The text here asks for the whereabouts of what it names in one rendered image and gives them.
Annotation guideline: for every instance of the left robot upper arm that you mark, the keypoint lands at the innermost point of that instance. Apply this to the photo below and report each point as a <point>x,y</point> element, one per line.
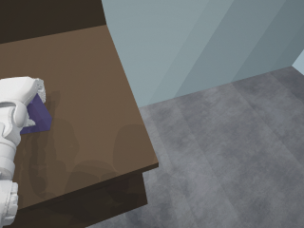
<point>8,202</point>

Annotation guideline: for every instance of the table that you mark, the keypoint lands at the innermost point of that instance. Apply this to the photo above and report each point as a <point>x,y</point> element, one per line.
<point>88,167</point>

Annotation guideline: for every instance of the left robot hand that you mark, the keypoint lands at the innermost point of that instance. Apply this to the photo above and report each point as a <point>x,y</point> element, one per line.
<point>23,89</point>

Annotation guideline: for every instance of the sponge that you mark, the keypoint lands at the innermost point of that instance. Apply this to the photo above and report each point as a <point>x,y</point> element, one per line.
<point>37,112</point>

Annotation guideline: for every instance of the robot left forearm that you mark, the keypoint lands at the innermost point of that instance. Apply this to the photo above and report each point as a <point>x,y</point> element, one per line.
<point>12,117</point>

